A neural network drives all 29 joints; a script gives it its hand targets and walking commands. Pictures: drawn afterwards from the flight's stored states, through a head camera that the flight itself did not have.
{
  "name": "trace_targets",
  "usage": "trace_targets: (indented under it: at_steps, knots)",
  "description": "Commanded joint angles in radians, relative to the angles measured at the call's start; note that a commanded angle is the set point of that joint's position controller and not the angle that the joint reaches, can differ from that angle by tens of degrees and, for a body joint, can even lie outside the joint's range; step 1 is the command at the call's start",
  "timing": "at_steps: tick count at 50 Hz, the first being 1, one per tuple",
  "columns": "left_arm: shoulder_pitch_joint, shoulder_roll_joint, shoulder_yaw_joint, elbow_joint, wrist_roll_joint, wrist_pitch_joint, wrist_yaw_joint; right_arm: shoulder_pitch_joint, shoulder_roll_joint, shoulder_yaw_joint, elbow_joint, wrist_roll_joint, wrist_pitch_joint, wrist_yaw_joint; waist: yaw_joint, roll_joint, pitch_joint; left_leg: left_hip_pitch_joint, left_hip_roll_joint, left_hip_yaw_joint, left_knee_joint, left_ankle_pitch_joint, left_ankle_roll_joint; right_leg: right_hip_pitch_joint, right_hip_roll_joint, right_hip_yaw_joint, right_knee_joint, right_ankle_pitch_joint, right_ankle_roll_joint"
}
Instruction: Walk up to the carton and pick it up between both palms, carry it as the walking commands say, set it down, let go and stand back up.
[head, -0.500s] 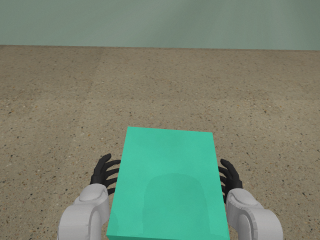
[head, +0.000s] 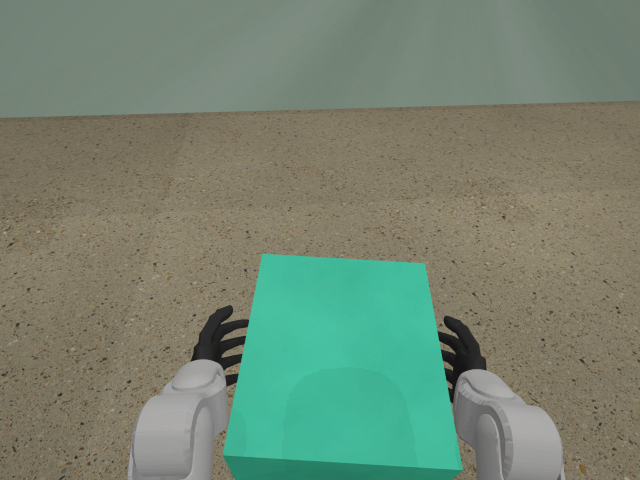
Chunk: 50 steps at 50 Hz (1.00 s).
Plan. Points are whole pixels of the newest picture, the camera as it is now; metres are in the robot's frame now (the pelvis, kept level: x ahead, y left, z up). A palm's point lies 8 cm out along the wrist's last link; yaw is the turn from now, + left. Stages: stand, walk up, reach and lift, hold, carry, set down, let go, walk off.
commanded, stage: carry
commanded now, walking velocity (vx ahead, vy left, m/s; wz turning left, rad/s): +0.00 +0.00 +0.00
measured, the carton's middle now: (335, 390) +0.26 -0.01 +0.02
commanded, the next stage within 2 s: none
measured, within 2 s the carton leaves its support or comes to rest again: neither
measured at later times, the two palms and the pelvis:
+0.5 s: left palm (199, 395) +0.23 +0.15 +0.06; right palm (455, 401) +0.23 -0.14 +0.05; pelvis -0.03 +0.00 -0.01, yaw +1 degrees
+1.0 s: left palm (198, 415) +0.23 +0.15 +0.03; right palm (442, 415) +0.23 -0.13 +0.02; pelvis -0.04 +0.00 -0.02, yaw +2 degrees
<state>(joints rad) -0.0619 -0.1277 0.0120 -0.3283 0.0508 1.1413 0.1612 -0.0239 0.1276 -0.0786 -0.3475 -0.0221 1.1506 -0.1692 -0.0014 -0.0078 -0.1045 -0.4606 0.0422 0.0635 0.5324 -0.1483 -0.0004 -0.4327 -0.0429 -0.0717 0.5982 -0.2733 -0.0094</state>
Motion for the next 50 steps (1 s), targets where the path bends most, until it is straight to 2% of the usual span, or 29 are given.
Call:
trace_targets:
  at_steps: [1,4,7,8,10,11,14,16,19,24,29,30,31,32,34,36,37,39,40,41,42,43,44,45,46,47,48,49,50]
  knots:
    - [-0.469,-0.894,-0.553,-0.134,-0.271,-0.058,-0.133,-0.539,0.852,0.617,-0.160,0.260,-0.062,0.163,0.010,0.018,-0.226,0.112,0.027,-0.067,-0.114,-0.310,0.001,0.013,-0.047,0.104,-0.160,-0.280,-0.026]
    - [-0.485,-0.897,-0.562,-0.138,-0.286,-0.069,-0.141,-0.524,0.847,0.603,-0.145,0.240,-0.074,0.157,0.008,0.007,-0.244,0.141,0.027,-0.073,-0.107,-0.282,0.009,0.006,-0.025,0.067,-0.138,-0.266,-0.025]
    - [-0.474,-0.896,-0.559,-0.126,-0.284,-0.074,-0.146,-0.537,0.843,0.610,-0.155,0.237,-0.082,0.154,0.009,-0.006,-0.234,0.139,0.019,-0.074,-0.089,-0.299,0.013,-0.019,-0.035,0.083,-0.153,-0.307,-0.028]
    - [-0.463,-0.874,-0.532,-0.069,-0.263,-0.081,-0.148,-0.527,0.817,0.583,-0.107,0.215,-0.091,0.156,0.008,-0.007,-0.241,0.141,0.017,-0.074,-0.084,-0.289,0.015,-0.015,-0.030,0.070,-0.146,-0.303,-0.027]
    - [-0.487,-0.905,-0.560,-0.126,-0.282,-0.095,-0.149,-0.554,0.849,0.613,-0.163,0.238,-0.103,0.157,0.008,0.001,-0.239,0.136,0.019,-0.086,-0.095,-0.279,0.014,-0.015,-0.031,0.068,-0.136,-0.290,-0.027]
    - [-0.469,-0.873,-0.525,-0.063,-0.256,-0.103,-0.151,-0.548,0.817,0.586,-0.108,0.217,-0.112,0.159,0.009,-0.003,-0.241,0.128,0.027,-0.094,-0.101,-0.287,0.017,-0.005,-0.024,0.060,-0.129,-0.290,-0.026]
    - [-0.484,-0.895,-0.550,-0.109,-0.271,-0.115,-0.150,-0.556,0.840,0.610,-0.146,0.235,-0.121,0.162,0.011,0.017,-0.239,0.098,0.026,-0.095,-0.124,-0.319,0.013,0.014,-0.009,0.037,-0.100,-0.282,-0.028]
    - [-0.468,-0.859,-0.509,-0.033,-0.236,-0.125,-0.149,-0.556,0.806,0.579,-0.078,0.213,-0.129,0.165,0.013,0.029,-0.239,0.093,0.028,-0.097,-0.131,-0.324,0.010,0.020,0.001,0.023,-0.088,-0.277,-0.027]
    - [-0.466,-0.876,-0.531,-0.068,-0.248,-0.134,-0.149,-0.558,0.820,0.596,-0.115,0.228,-0.138,0.169,0.016,0.059,-0.256,0.068,0.027,-0.094,-0.148,-0.355,0.001,0.049,0.014,0.002,-0.062,-0.269,-0.032]
    - [-0.480,-0.865,-0.518,-0.041,-0.237,-0.158,-0.154,-0.564,0.813,0.587,-0.083,0.213,-0.161,0.172,0.011,-0.002,-0.271,0.118,0.004,-0.080,-0.056,-0.280,0.009,0.005,-0.031,0.056,-0.120,-0.314,-0.035]
    - [-0.494,-0.860,-0.520,-0.032,-0.234,-0.183,-0.160,-0.566,0.810,0.578,-0.059,0.203,-0.184,0.178,0.011,0.046,-0.248,0.097,0.026,-0.117,-0.114,-0.332,0.011,-0.003,0.001,0.017,-0.069,-0.302,-0.029]
    - [-0.480,-0.823,-0.475,0.062,-0.199,-0.195,-0.164,-0.559,0.769,0.533,0.024,0.168,-0.198,0.181,0.015,0.057,-0.249,0.075,0.026,-0.110,-0.123,-0.340,0.005,0.017,0.015,0.001,-0.053,-0.289,-0.030]
    - [-0.493,-0.851,-0.504,0.002,-0.219,-0.205,-0.165,-0.578,0.804,0.566,-0.035,0.191,-0.206,0.183,0.017,0.056,-0.259,0.067,0.025,-0.103,-0.130,-0.346,-0.003,0.044,0.020,-0.013,-0.041,-0.273,-0.030]
    - [-0.500,-0.826,-0.474,0.060,-0.197,-0.216,-0.168,-0.580,0.777,0.535,0.024,0.168,-0.218,0.187,0.019,0.043,-0.254,0.064,0.016,-0.089,-0.111,-0.340,-0.006,0.043,0.015,0.000,-0.056,-0.267,-0.033]
    - [-0.522,-0.865,-0.509,0.006,-0.224,-0.223,-0.172,-0.585,0.821,0.574,-0.028,0.188,-0.224,0.187,0.016,-0.040,-0.260,0.083,-0.013,-0.065,-0.018,-0.329,0.001,0.001,-0.032,0.065,-0.123,-0.339,-0.042]
    - [-0.514,-0.869,-0.508,0.017,-0.225,-0.224,-0.176,-0.584,0.825,0.578,-0.024,0.190,-0.228,0.185,0.003,-0.094,-0.296,0.190,-0.047,-0.028,0.158,-0.200,0.011,-0.084,-0.102,0.131,-0.183,-0.361,-0.048]
    - [-0.509,-0.829,-0.475,0.081,-0.199,-0.234,-0.180,-0.557,0.785,0.533,0.060,0.156,-0.238,0.189,-0.002,-0.080,-0.303,0.251,-0.043,-0.026,0.205,-0.170,0.015,-0.141,-0.116,0.123,-0.190,-0.382,-0.050]
    - [-0.511,-0.796,-0.451,0.118,-0.171,-0.257,-0.184,-0.568,0.770,0.514,0.106,0.144,-0.262,0.199,-0.012,-0.028,-0.279,0.257,-0.018,-0.073,0.150,-0.218,0.033,-0.187,-0.080,0.064,-0.118,-0.435,-0.036]
    - [-0.519,-0.810,-0.466,0.102,-0.176,-0.265,-0.186,-0.583,0.792,0.532,0.093,0.156,-0.268,0.205,-0.009,0.011,-0.251,0.206,0.010,-0.124,0.067,-0.307,0.042,-0.187,-0.049,0.040,-0.068,-0.458,-0.026]
    - [-0.513,-0.797,-0.440,0.160,-0.150,-0.276,-0.187,-0.604,0.768,0.507,0.134,0.138,-0.281,0.209,-0.004,0.095,-0.224,0.130,0.054,-0.191,-0.057,-0.390,0.045,-0.155,-0.001,0.004,0.031,-0.431,-0.014]
    - [-0.538,-0.809,-0.448,0.149,-0.153,-0.287,-0.189,-0.627,0.773,0.507,0.129,0.140,-0.292,0.213,0.009,0.200,-0.210,-0.017,0.114,-0.246,-0.223,-0.488,0.037,-0.022,0.061,-0.075,0.189,-0.312,-0.001]
    - [-0.540,-0.821,-0.450,0.158,-0.149,-0.295,-0.191,-0.629,0.769,0.506,0.132,0.142,-0.298,0.219,0.023,0.254,-0.222,-0.155,0.141,-0.236,-0.345,-0.564,0.004,0.146,0.089,-0.118,0.314,-0.214,-0.002]
    - [-0.538,-0.841,-0.461,0.148,-0.157,-0.305,-0.192,-0.636,0.787,0.525,0.111,0.156,-0.305,0.223,0.035,0.254,-0.238,-0.208,0.128,-0.189,-0.385,-0.584,-0.030,0.242,0.103,-0.139,0.332,-0.169,-0.010]
    - [-0.538,-0.802,-0.425,0.221,-0.131,-0.321,-0.198,-0.647,0.755,0.494,0.181,0.130,-0.320,0.228,0.043,0.211,-0.231,-0.199,0.104,-0.154,-0.341,-0.608,-0.039,0.251,0.101,-0.134,0.246,-0.165,-0.013]
    - [-0.549,-0.837,-0.453,0.183,-0.156,-0.329,-0.202,-0.670,0.786,0.526,0.124,0.146,-0.332,0.227,0.045,0.115,-0.224,-0.159,0.072,-0.124,-0.227,-0.606,-0.027,0.227,0.086,-0.096,0.111,-0.202,-0.020]
    - [-0.557,-0.804,-0.414,0.237,-0.137,-0.347,-0.209,-0.651,0.760,0.489,0.192,0.114,-0.353,0.229,0.047,-0.009,-0.227,-0.092,0.011,-0.078,-0.035,-0.494,-0.023,0.190,0.016,0.021,-0.098,-0.279,-0.043]
    - [-0.555,-0.828,-0.434,0.214,-0.157,-0.363,-0.214,-0.628,0.787,0.522,0.166,0.123,-0.361,0.228,0.047,-0.275,-0.233,-0.047,-0.098,0.011,0.303,-0.386,-0.029,0.025,-0.180,0.326,-0.303,-0.464,-0.117]
    - [-0.568,-0.943,-0.555,0.015,-0.244,-0.353,-0.221,-0.663,0.882,0.655,-0.060,0.213,-0.355,0.223,0.017,-0.266,-0.229,0.017,-0.078,0.005,0.449,-0.257,-0.028,-0.083,-0.300,0.418,-0.403,-0.471,-0.152]
    - [-0.606,-0.942,-0.565,-0.031,-0.260,-0.342,-0.224,-0.677,0.898,0.665,-0.091,0.218,-0.348,0.214,0.006,-0.172,-0.240,0.058,-0.059,-0.021,0.473,-0.189,-0.013,-0.088,-0.270,0.356,-0.387,-0.389,-0.125]
